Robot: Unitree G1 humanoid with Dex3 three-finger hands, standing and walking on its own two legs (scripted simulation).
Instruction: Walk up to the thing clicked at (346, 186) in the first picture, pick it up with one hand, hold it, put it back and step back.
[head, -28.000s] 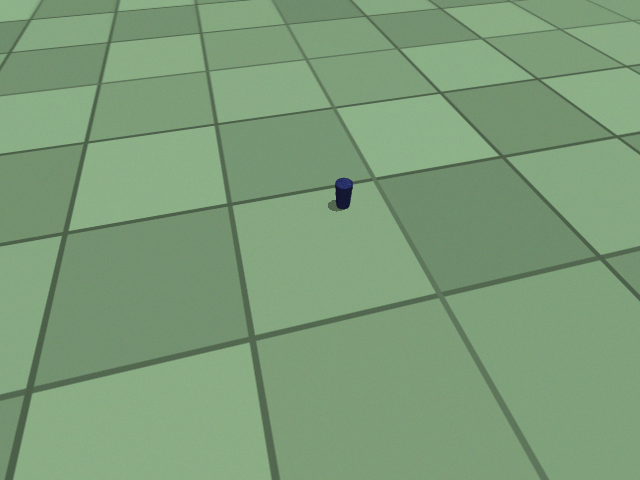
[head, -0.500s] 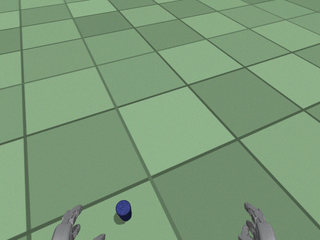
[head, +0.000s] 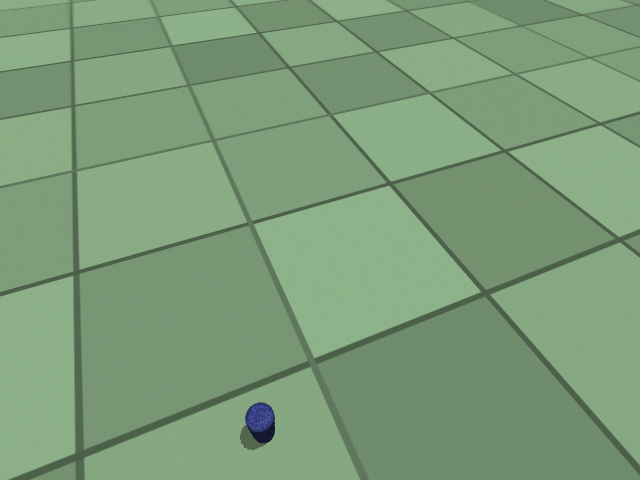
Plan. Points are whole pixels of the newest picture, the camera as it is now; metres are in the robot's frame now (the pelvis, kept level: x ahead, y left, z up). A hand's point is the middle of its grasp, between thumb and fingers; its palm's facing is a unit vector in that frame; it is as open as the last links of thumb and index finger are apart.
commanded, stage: stand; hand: left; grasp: from the side
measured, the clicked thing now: (262, 424) +0.43 +0.18 -0.71
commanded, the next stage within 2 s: step back in 1.66 s
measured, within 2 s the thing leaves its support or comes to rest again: neither
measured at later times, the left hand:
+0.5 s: hand out of the picture +0.04 +0.24 -0.15, palm faces -0.02 -0.93 -0.36, open 7.3 cm
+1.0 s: hand out of the picture +0.08 +0.23 -0.14, palm faces -0.02 -0.94 -0.35, open 7.3 cm
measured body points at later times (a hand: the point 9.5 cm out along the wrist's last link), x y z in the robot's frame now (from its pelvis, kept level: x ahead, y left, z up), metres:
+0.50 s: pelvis -0.01 -0.01 +0.01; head +0.00 -0.01 +0.46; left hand +0.04 +0.29 -0.12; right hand +0.06 -0.30 -0.13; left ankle +0.01 +0.11 -0.74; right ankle +0.02 -0.14 -0.74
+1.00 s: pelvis +0.01 -0.01 +0.01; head +0.01 -0.02 +0.46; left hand +0.08 +0.28 -0.12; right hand +0.07 -0.31 -0.13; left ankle +0.01 +0.11 -0.74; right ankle +0.02 -0.14 -0.74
